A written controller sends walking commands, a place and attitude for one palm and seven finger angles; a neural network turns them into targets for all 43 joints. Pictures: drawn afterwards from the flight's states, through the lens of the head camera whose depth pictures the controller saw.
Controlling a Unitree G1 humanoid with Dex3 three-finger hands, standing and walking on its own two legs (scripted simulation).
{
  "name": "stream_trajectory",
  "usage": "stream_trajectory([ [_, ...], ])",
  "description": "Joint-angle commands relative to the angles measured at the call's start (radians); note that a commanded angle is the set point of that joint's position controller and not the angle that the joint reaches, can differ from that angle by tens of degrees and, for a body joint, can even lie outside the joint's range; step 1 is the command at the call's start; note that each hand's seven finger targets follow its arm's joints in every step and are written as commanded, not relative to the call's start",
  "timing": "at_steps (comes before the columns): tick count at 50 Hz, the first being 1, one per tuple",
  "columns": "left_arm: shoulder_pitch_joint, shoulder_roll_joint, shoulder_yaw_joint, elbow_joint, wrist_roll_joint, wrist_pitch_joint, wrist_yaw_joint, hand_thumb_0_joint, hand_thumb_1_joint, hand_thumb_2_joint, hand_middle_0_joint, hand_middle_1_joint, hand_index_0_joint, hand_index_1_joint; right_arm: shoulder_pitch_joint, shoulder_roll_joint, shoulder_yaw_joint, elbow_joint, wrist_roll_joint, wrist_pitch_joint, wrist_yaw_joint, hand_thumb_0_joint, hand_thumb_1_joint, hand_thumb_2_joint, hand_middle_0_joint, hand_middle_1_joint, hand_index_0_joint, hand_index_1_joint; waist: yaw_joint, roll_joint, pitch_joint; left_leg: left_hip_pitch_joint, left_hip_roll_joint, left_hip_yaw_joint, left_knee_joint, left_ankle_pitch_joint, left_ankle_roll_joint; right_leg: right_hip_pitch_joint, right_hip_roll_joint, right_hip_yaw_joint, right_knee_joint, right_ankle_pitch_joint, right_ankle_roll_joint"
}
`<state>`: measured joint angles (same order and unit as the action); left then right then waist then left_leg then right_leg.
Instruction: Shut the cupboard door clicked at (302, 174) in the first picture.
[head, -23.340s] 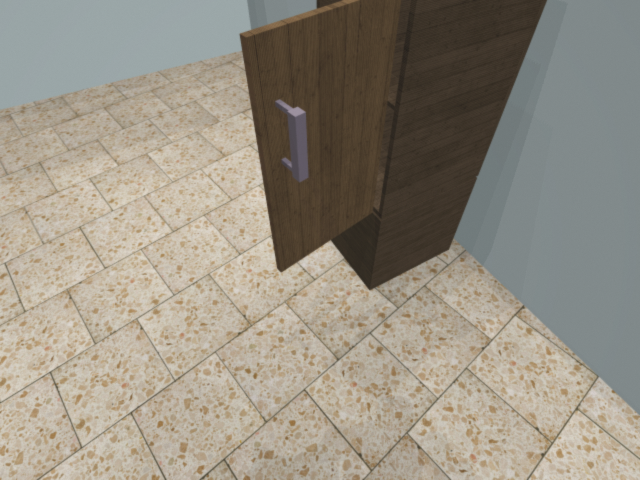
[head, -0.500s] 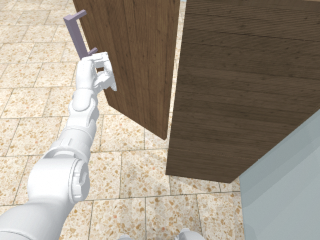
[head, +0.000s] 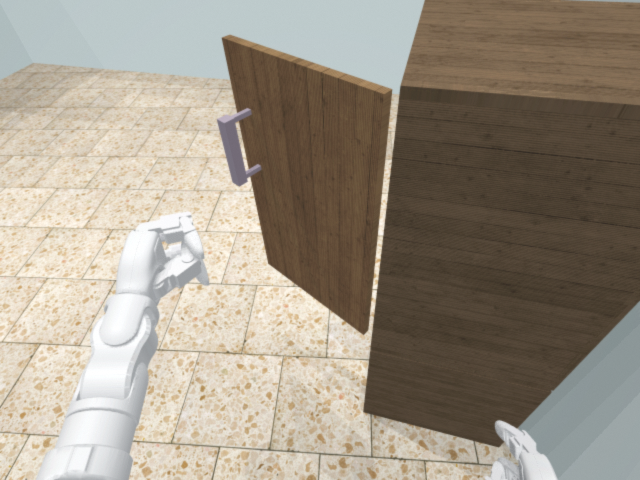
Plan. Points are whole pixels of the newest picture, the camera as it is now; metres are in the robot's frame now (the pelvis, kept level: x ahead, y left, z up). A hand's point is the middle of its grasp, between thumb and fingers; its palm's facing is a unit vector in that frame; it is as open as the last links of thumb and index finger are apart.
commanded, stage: draw the hand back to the body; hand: left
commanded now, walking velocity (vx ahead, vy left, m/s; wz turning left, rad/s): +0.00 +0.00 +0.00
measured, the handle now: (242, 147) +0.69 +0.18 +0.07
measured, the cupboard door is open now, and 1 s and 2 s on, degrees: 63 63 63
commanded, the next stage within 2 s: step back with the hand held close in 0.98 s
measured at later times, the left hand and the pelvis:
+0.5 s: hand (71, 330) +0.23 +0.25 +0.15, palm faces +0.40 -0.84 -0.36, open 5.3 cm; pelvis +0.02 +0.01 +0.01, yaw +1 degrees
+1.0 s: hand (34, 360) +0.19 +0.26 +0.17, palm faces +0.46 -0.79 -0.39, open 7.4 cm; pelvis +0.01 +0.00 +0.01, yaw +1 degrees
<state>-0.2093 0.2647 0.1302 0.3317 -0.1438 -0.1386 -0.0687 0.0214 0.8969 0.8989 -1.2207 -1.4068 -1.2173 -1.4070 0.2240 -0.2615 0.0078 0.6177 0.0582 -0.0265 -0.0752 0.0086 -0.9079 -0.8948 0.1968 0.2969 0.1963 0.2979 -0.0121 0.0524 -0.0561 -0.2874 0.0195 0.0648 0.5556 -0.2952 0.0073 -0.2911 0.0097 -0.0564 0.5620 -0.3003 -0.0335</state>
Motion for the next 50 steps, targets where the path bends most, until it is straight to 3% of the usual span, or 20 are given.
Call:
stream_trajectory([
  [1,-0.237,0.156,0.036,-0.325,0.045,-0.021,0.105,0.000,0.900,0.900,-0.997,-1.170,-0.997,-1.170,-0.122,-0.082,-0.012,-0.140,-0.005,-0.028,-0.018,0.000,-0.900,-0.900,0.200,0.300,0.200,0.300,0.012,-0.085,-0.089,0.124,-0.013,-0.031,-0.152,0.132,0.032,0.103,-0.024,0.057,-0.184,0.171,0.026],
  [2,-0.221,0.146,0.030,-0.356,0.045,-0.014,0.114,0.000,0.900,0.900,-0.970,-1.140,-0.970,-1.140,-0.130,-0.077,-0.012,-0.139,-0.010,-0.027,-0.018,0.000,-0.900,-0.900,0.200,0.300,0.200,0.300,0.011,-0.047,-0.084,0.145,-0.011,-0.031,-0.164,0.133,0.029,0.121,-0.026,0.057,-0.191,0.168,0.022],
  [4,-0.185,0.180,0.060,-0.411,0.057,-0.006,0.131,0.000,0.900,0.900,-0.915,-1.080,-0.915,-1.080,-0.141,-0.075,-0.002,-0.141,-0.014,-0.026,-0.020,0.000,-0.900,-0.900,0.200,0.300,0.200,0.300,0.021,-0.032,-0.100,0.178,-0.012,-0.034,-0.185,0.159,0.030,0.152,-0.023,0.053,-0.208,0.191,0.020],
  [5,-0.163,0.163,0.047,-0.450,0.056,-0.001,0.136,0.000,0.900,0.900,-0.887,-1.050,-0.887,-1.050,-0.149,-0.069,-0.002,-0.144,-0.019,-0.028,-0.019,0.000,-0.900,-0.900,0.200,0.300,0.200,0.300,0.022,0.016,-0.093,0.196,-0.010,-0.034,-0.193,0.175,0.026,0.171,-0.025,0.052,-0.210,0.206,0.016],
  [7,-0.119,0.173,0.064,-0.507,0.064,0.005,0.148,0.000,0.900,0.900,-0.832,-0.990,-0.832,-0.990,-0.157,-0.066,0.002,-0.147,-0.025,-0.032,-0.017,0.000,-0.900,-0.900,0.200,0.300,0.200,0.300,0.028,0.028,-0.100,0.224,-0.010,-0.040,-0.208,0.213,0.021,0.196,-0.017,0.039,-0.214,0.235,0.012],
  [9,-0.064,0.197,0.088,-0.570,0.070,0.011,0.153,0.000,0.900,0.900,-0.777,-0.930,-0.777,-0.930,-0.164,-0.066,0.006,-0.153,-0.030,-0.035,-0.015,0.000,-0.900,-0.900,0.200,0.300,0.200,0.300,0.035,0.009,-0.113,0.244,-0.010,-0.042,-0.215,0.253,0.022,0.219,-0.016,0.037,-0.222,0.276,0.013],
  [15,0.171,0.188,0.125,-0.685,0.070,0.031,0.160,0.000,0.900,0.900,-0.613,-0.750,-0.613,-0.750,-0.172,-0.059,0.002,-0.165,-0.043,-0.038,-0.005,0.000,-0.900,-0.900,0.200,0.300,0.200,0.300,0.048,0.008,-0.064,0.248,-0.003,-0.047,-0.220,0.327,0.013,0.247,-0.015,0.027,-0.222,0.323,0.012],
  [26,0.504,0.279,0.309,-0.862,0.070,0.010,0.182,0.000,0.900,0.900,-0.310,-0.420,-0.310,-0.420,-0.172,-0.056,-0.015,-0.161,-0.050,-0.072,0.001,0.000,-0.900,-0.900,0.200,0.300,0.200,0.300,0.079,-0.012,-0.038,0.213,-0.001,-0.043,-0.206,0.329,0.013,0.240,-0.021,0.020,-0.218,0.299,0.021],
  [30,0.618,0.292,0.357,-0.914,0.066,-0.006,0.190,0.000,0.900,0.900,-0.200,-0.300,-0.200,-0.300,-0.167,-0.053,-0.026,-0.153,-0.048,-0.096,0.000,0.000,-0.900,-0.900,0.200,0.300,0.200,0.300,0.081,0.016,-0.014,0.202,0.004,-0.037,-0.199,0.322,0.014,0.228,-0.025,0.024,-0.220,0.285,0.023],
  [33,0.558,0.241,0.288,-0.885,0.079,-0.007,0.191,0.000,0.900,0.900,-0.200,-0.300,-0.200,-0.300,-0.160,-0.066,-0.030,-0.133,-0.049,-0.113,-0.004,0.000,-0.900,-0.900,0.200,0.300,0.200,0.300,0.058,0.007,0.053,0.196,0.005,-0.035,-0.207,0.264,0.017,0.170,-0.025,0.027,-0.242,0.221,0.024],
  [37,0.530,0.252,0.299,-0.859,0.081,-0.014,0.201,0.000,0.900,0.900,-0.200,-0.300,-0.200,-0.300,-0.156,-0.069,-0.034,-0.127,-0.050,-0.124,-0.013,0.000,-0.900,-0.900,0.200,0.300,0.200,0.300,0.064,-0.029,0.040,0.202,-0.001,-0.038,-0.214,0.223,0.026,0.170,-0.027,0.028,-0.242,0.178,0.025],
  [41,0.532,0.268,0.313,-0.886,0.083,-0.022,0.200,0.000,0.900,0.900,-0.200,-0.300,-0.200,-0.300,-0.165,-0.063,-0.030,-0.125,-0.051,-0.130,-0.014,0.000,-0.900,-0.900,0.200,0.300,0.200,0.300,0.074,0.008,0.012,0.211,-0.005,-0.032,-0.212,0.231,0.026,0.191,-0.029,0.034,-0.245,0.190,0.024],
  [48,0.573,0.276,0.336,-0.883,0.078,-0.021,0.196,0.000,0.900,0.900,-0.200,-0.300,-0.200,-0.300,-0.165,-0.055,-0.028,-0.125,-0.053,-0.131,-0.010,0.000,-0.900,-0.900,0.200,0.300,0.200,0.300,0.077,0.038,0.039,0.194,-0.001,-0.030,-0.215,0.236,0.018,0.203,-0.028,0.041,-0.258,0.200,0.021],
  [50,0.568,0.265,0.329,-0.874,0.074,-0.022,0.194,0.000,0.900,0.900,-0.200,-0.300,-0.200,-0.300,-0.170,-0.051,-0.026,-0.130,-0.053,-0.128,-0.009,0.000,-0.900,-0.900,0.200,0.300,0.200,0.300,0.075,0.014,0.061,0.189,0.001,-0.032,-0.221,0.215,0.018,0.190,-0.027,0.040,-0.263,0.175,0.023],
])
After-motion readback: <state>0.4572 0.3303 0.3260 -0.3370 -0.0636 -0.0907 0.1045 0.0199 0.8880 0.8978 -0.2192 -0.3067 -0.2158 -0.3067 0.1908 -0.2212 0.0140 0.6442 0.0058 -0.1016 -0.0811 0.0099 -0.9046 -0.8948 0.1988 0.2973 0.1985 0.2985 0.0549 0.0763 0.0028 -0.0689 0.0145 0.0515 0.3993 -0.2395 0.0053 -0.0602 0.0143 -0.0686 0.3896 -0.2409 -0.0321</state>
